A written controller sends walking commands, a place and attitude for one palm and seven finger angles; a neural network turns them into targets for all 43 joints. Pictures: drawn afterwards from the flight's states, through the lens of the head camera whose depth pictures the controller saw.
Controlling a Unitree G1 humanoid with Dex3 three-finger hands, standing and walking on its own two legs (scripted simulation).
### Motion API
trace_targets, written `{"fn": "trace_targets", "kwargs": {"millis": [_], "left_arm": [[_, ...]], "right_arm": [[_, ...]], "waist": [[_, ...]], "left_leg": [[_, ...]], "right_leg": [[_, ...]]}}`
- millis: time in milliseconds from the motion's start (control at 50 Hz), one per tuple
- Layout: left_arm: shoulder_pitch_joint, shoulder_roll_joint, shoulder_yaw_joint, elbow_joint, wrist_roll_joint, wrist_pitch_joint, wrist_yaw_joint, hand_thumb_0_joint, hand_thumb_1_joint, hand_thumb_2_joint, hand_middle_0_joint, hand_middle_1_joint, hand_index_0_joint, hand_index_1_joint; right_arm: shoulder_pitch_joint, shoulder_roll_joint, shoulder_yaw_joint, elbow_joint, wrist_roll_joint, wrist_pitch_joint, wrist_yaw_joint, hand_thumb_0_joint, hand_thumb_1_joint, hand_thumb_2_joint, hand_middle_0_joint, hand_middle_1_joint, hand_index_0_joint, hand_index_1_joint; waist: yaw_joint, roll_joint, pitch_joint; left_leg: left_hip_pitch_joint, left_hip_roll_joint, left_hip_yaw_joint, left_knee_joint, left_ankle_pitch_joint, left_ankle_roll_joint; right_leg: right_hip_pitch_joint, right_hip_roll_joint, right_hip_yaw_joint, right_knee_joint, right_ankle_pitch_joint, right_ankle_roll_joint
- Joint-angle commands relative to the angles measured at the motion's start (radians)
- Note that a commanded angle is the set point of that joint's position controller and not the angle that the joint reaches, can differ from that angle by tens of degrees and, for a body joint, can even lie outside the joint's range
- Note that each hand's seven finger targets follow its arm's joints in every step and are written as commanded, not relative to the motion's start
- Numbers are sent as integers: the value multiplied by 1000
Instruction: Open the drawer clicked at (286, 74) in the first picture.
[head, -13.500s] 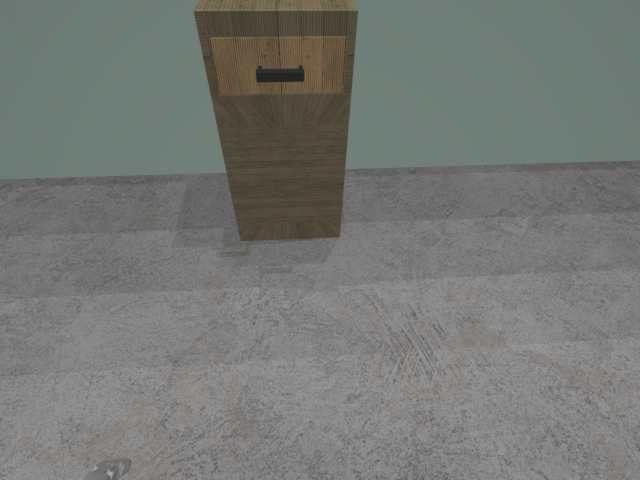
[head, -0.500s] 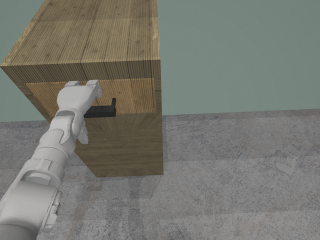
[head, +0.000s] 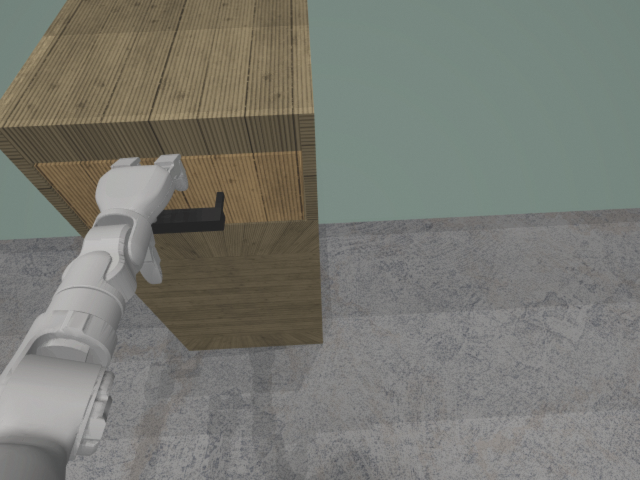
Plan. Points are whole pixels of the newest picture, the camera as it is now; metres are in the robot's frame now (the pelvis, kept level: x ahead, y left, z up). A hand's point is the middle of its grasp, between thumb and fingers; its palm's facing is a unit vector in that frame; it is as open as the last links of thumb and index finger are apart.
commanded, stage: move the hooked fingers above the handle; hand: left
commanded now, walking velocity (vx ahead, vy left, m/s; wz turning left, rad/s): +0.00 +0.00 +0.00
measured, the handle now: (181, 210) +0.51 +0.22 -0.01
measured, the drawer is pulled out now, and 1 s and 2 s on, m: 0.00 0.00 0.00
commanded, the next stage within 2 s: lower the fingers behind the handle in 1.86 s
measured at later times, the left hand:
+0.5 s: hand (136, 220) +0.44 +0.24 +0.05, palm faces -0.09 +0.00 -1.00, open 13.8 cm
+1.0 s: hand (142, 219) +0.45 +0.24 +0.05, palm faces -0.10 -0.01 -0.99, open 13.8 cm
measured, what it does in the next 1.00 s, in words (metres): stands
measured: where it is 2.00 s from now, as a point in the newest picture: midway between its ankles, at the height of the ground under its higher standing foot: outside the picture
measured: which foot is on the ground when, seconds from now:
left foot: down 0.00-1.00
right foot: down 0.00-1.00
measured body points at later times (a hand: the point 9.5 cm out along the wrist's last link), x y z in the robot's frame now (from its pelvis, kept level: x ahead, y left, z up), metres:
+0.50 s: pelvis +0.00 +0.01 +0.00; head +0.06 -0.01 +0.45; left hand +0.44 +0.24 +0.10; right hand +0.05 -0.26 -0.14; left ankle -0.02 +0.11 -0.72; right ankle -0.03 -0.11 -0.72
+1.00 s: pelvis -0.01 +0.00 +0.00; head +0.06 -0.02 +0.45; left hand +0.45 +0.24 +0.10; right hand +0.03 -0.26 -0.14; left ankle -0.02 +0.11 -0.72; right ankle -0.03 -0.11 -0.72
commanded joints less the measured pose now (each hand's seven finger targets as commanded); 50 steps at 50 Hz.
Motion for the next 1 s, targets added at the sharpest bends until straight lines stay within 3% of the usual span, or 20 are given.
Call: {"fn": "trace_targets", "kwargs": {"millis": [0, 20, 100, 200, 300, 360, 380, 480, 500, 540, 580, 600, 620, 680, 720, 760, 780, 860, 920, 980], "left_arm": [[-476, 161, 32, -301, -5, -105, 49, 0, -500, 300, -300, -1200, -300, -1200], [-431, 209, 89, -277, -2, -108, 68, 0, -500, 300, -300, -1200, -300, -1200], [-443, 264, 151, -218, 27, -60, 157, 0, -500, 300, -300, -1200, -300, -1200], [-408, 357, 218, -205, 50, 39, 204, 0, -500, 300, -300, -1200, -300, -1200], [-386, 313, 174, -186, 34, 92, 171, 0, -500, 300, -300, -1200, -300, -1200], [-380, 224, 85, -174, 20, 92, 111, 0, -500, 300, -300, -1200, -300, -1200], [-406, 170, 38, -182, 11, 80, 86, 0, -500, 300, -300, -1200, -300, -1200], [-443, 47, -72, -271, -25, -19, 2, 0, -500, 300, -300, -1200, -300, -1200], [-452, 72, -48, -294, -25, -43, 1, 0, -500, 300, -300, -1200, -300, -1200], [-472, 124, 0, -293, -15, -74, 22, 0, -500, 300, -300, -1200, -300, -1200], [-491, 230, 95, -299, 4, -94, 71, 0, -500, 300, -300, -1200, -300, -1200], [-520, 238, 105, -306, 15, -94, 102, 0, -500, 300, -300, -1200, -300, -1200], [-495, 289, 163, -281, 30, -86, 137, 0, -500, 300, -300, -1200, -300, -1200], [-454, 329, 215, -241, 54, -20, 217, 0, -500, 300, -300, -1200, -300, -1200], [-433, 315, 189, -184, 61, 50, 235, 0, -500, 300, -300, -1200, -300, -1200], [-395, 277, 153, -133, 54, 110, 213, 0, -500, 300, -300, -1200, -300, -1200], [-375, 292, 164, -118, 47, 123, 191, 0, -500, 300, -300, -1200, -300, -1200], [-392, 300, 135, -89, 22, 151, 126, 0, -500, 300, -300, -1200, -300, -1200], [-389, 296, 122, -124, 12, 92, 65, 0, -500, 300, -300, -1200, -300, -1200], [-424, 190, 32, -211, 2, -3, 14, 0, -500, 300, -300, -1200, -300, -1200]], "right_arm": [[87, -141, -66, -64, -15, -31, -3, 0, -900, -900, 200, 300, 200, 300], [94, -143, -67, -58, -17, -28, 1, 0, -900, -900, 200, 300, 200, 300], [88, -147, -61, -48, -20, -24, 18, 0, -900, -900, 200, 300, 200, 300], [65, -152, -55, -60, -20, -14, 28, 0, -900, -900, 200, 300, 200, 300], [35, -152, -52, -75, -8, -10, 20, 0, -900, -900, 200, 300, 200, 300], [31, -156, -53, -85, 0, -13, 9, 0, -900, -900, 200, 300, 200, 300], [36, -155, -55, -84, 0, -16, 8, 0, -900, -900, 200, 300, 200, 300], [55, -145, -60, -80, -8, -31, -1, 0, -900, -900, 200, 300, 200, 300], [59, -145, -62, -77, -11, -32, -2, 0, -900, -900, 200, 300, 200, 300], [64, -145, -57, -72, -13, -30, -3, 0, -900, -900, 200, 300, 200, 300], [69, -150, -55, -64, -17, -28, -1, 0, -900, -900, 200, 300, 200, 300], [67, -144, -52, -66, -18, -30, 3, 0, -900, -900, 200, 300, 200, 300], [63, -140, -52, -63, -19, -30, 5, 0, -900, -900, 200, 300, 200, 300], [41, -140, -46, -64, -29, -31, 17, 0, -900, -900, 200, 300, 200, 300], [33, -141, -43, -64, -26, -27, 23, 0, -900, -900, 200, 300, 200, 300], [41, -146, -49, -62, -21, -26, 26, 0, -900, -900, 200, 300, 200, 300], [44, -151, -49, -67, -17, -20, 25, 0, -900, -900, 200, 300, 200, 300], [23, -158, -36, -77, 0, -4, 5, 0, -900, -900, 200, 300, 200, 300], [26, -162, -37, -90, 4, -13, -17, 0, -900, -900, 200, 300, 200, 300], [40, -154, -48, -92, 0, -27, -24, 0, -900, -900, 200, 300, 200, 300]], "waist": [[-32, 29, -401], [-9, 21, -410], [2, 2, -390], [41, 11, -482], [28, -41, -430], [-2, -54, -378], [-26, -68, -363], [-55, -45, -315], [-42, -13, -324], [-35, -16, -314], [-11, -6, -339], [-9, 15, -357], [12, 28, -368], [42, 41, -429], [40, 30, -442], [35, -8, -468], [35, -43, -484], [18, -117, -372], [3, -127, -344], [-34, -82, -327]], "left_leg": [[282, -39, -12, 16, 422, 40], [270, -39, -12, 21, 439, 37], [195, -40, -13, 25, 437, 32], [173, -43, 8, 23, 486, 27], [180, -37, 17, -11, 433, 34], [204, -35, 17, -26, 377, 40], [223, -32, 14, -27, 370, 43], [298, -27, -17, -18, 356, 45], [308, -28, -24, -14, 360, 41], [286, -32, -31, -7, 341, 39], [253, -35, -40, 0, 358, 34], [245, -39, -37, 5, 359, 32], [221, -40, -34, 9, 359, 27], [189, -43, -20, 23, 413, 21], [163, -43, 0, 19, 404, 19], [171, -38, 16, 13, 422, 21], [166, -38, 17, 10, 436, 23], [119, -41, 30, -35, 311, 37], [129, -42, 26, -41, 287, 49], [190, -39, 12, -29, 294, 52]], "right_leg": [[93, 32, 16, -35, 384, -18], [101, 36, 12, -24, 391, -22], [91, 40, 0, 3, 387, -27], [194, 37, 4, 21, 472, -25], [216, 36, 1, -15, 443, -18], [180, 35, 2, -48, 388, -15], [164, 33, 3, -62, 376, -13], [72, 35, 2, -75, 296, -17], [57, 35, 2, -66, 288, -19], [40, 36, 1, -53, 271, -23], [52, 37, -1, -29, 274, -31], [51, 38, -1, -18, 281, -31], [57, 39, -4, -3, 278, -35], [96, 43, -11, 25, 328, -38], [127, 41, -9, 24, 358, -32], [169, 40, -6, 10, 407, -25], [204, 39, -3, 5, 431, -22], [228, 28, 9, -47, 376, -8], [236, 22, 20, -67, 376, -5], [170, 25, 26, -79, 347, -7]]}}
